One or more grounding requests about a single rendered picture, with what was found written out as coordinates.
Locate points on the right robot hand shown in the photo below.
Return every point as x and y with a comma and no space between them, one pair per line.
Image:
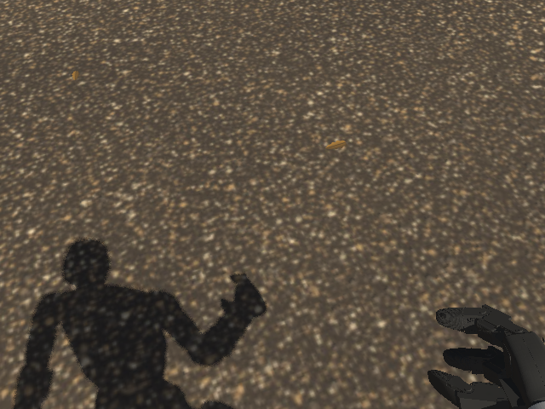
519,370

